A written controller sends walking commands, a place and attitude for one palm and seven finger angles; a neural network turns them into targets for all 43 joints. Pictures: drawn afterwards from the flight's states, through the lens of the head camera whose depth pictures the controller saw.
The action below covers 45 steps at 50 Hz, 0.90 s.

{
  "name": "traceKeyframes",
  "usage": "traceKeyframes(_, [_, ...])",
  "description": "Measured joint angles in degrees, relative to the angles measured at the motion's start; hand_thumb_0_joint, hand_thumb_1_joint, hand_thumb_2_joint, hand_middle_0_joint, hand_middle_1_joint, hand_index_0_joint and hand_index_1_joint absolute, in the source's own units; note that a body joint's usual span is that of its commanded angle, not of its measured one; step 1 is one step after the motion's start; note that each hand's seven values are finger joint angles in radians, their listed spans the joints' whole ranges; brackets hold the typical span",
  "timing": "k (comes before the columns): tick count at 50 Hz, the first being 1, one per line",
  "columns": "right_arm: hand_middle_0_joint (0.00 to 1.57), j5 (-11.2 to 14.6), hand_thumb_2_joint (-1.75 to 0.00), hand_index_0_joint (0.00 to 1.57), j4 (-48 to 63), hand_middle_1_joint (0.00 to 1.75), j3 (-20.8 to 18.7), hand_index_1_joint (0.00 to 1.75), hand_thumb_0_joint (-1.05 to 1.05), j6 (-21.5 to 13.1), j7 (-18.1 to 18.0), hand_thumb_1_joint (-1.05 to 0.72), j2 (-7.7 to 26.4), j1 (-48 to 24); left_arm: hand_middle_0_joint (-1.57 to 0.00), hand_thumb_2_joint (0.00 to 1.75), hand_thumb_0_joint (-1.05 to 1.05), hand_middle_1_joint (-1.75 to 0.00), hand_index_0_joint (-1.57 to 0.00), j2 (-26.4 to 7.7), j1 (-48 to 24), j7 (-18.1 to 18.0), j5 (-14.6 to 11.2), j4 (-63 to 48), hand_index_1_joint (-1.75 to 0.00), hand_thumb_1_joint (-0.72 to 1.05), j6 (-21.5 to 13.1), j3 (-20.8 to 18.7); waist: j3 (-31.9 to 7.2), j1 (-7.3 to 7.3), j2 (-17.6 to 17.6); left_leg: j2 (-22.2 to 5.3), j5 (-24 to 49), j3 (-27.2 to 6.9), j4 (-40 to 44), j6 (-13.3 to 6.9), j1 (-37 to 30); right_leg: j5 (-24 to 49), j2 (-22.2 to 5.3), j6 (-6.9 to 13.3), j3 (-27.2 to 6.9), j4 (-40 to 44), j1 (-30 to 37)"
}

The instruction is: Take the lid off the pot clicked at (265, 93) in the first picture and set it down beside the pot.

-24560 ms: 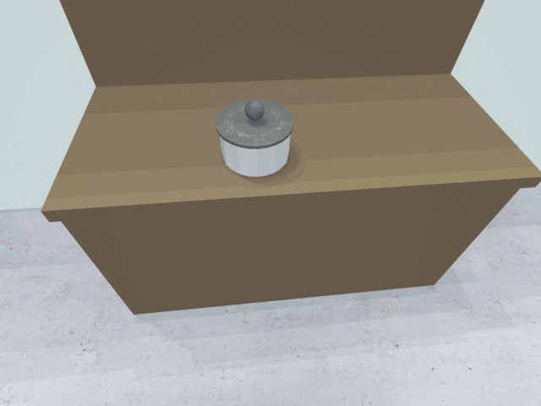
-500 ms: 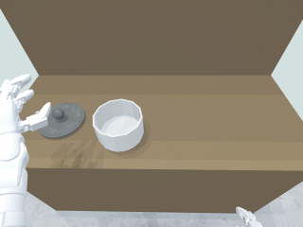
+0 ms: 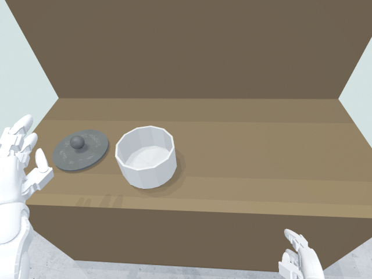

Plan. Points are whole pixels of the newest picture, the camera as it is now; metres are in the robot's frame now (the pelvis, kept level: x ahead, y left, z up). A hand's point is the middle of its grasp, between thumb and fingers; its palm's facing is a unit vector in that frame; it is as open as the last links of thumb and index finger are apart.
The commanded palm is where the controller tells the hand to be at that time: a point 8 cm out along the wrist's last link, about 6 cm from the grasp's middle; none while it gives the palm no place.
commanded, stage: draw the hand back to the body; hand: left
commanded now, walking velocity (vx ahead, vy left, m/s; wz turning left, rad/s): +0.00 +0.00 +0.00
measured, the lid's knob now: (77, 142) +0.52 +0.43 -0.06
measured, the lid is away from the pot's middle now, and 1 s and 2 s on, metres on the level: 0.26 0.26 0.26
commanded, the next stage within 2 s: step back with the hand held close in 0.64 s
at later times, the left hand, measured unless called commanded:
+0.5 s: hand (27, 211) +0.18 +0.27 +0.15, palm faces +0.36 -0.86 -0.36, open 7.4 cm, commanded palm +0.12 +0.31 +0.17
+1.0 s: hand (13, 217) +0.17 +0.30 +0.14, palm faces +0.27 -0.87 -0.42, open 7.4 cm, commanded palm +0.10 +0.34 +0.17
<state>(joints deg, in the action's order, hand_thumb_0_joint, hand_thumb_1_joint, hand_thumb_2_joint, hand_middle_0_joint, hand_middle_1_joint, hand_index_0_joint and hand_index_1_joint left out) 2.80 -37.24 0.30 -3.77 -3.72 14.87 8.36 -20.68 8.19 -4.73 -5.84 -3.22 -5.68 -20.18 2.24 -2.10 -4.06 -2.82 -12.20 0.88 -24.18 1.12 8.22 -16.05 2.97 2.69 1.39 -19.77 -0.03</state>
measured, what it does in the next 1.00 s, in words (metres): shifts its weight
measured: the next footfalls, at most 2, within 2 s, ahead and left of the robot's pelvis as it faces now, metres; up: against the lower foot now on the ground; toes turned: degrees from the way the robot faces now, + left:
right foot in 1.94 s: -0.17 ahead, -0.08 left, +0.00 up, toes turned -5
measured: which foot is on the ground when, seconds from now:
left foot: down 0.00-1.00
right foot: down 0.00-1.00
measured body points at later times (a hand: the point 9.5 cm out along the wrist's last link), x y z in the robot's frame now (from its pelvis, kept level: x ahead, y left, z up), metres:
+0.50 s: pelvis -0.01 +0.03 +0.00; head -0.03 +0.02 +0.45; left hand +0.15 +0.31 +0.17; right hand +0.19 -0.18 -0.08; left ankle +0.01 +0.14 -0.74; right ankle -0.05 -0.09 -0.74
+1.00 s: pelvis -0.04 +0.06 -0.01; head +0.00 +0.08 +0.44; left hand +0.15 +0.34 +0.17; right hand +0.15 -0.17 -0.08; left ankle +0.01 +0.14 -0.74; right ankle -0.05 -0.09 -0.74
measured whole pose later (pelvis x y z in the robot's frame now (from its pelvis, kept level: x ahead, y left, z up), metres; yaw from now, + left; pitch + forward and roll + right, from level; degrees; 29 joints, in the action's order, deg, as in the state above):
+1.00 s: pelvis -0.04 +0.06 -0.01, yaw -1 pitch -1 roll -3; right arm 1.0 -31.6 0.6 -3.9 -2.3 13.0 9.1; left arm -21.0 32.1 -3.3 -3.9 -32.8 -10.3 -20.3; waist 5.2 -1.3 -0.8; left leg -0.7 -11.8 3.2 -30.0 -3.4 17.5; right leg -13.8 0.3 -2.2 -0.5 -23.3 -8.7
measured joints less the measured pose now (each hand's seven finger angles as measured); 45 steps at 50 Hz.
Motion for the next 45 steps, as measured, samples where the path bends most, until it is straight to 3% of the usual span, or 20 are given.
traceKeyframes(26, [0.20,-1.4,-0.90,0.20,1.5,0.30,1.2,0.29,0.01,-1.3,0.3,-0.90,-2.0,1.0,-0.21,0.90,0.02,-0.30,-0.21,1.7,21.2,0.1,0.7,-22.4,-0.31,0.89,-0.4,4.6,-0.8,-1.00,0.5,2.0,0.5,0.8,-0.5,-2.2,0.1,1.5,-2.1,-2.6,-0.5,1.0,0.6])
traceKeyframes(38, [0.20,-1.8,-0.90,0.20,1.7,0.30,2.1,0.30,0.01,-1.8,0.1,-0.90,-2.9,0.5,-0.21,0.90,0.02,-0.30,-0.21,2.0,21.5,-0.8,1.2,-24.1,-0.31,0.89,0.7,4.6,-0.4,-1.64,1.2,2.6,1.0,0.5,-1.1,-2.9,0.8,1.9,-2.7,-3.2,-0.1,0.7,0.2])
traceKeyframes(45, [0.20,-2.1,-0.90,0.20,3.7,0.30,1.6,0.30,0.01,-0.8,1.0,-0.90,-2.9,0.1,-0.21,0.90,0.02,-0.30,-0.21,-1.4,20.3,0.1,1.7,-26.9,-0.31,0.89,-3.8,-1.5,1.2,-0.96,2.3,1.3,0.1,0.9,-4.9,-3.3,6.2,2.7,-1.6,-3.7,-0.6,-0.7,-4.4])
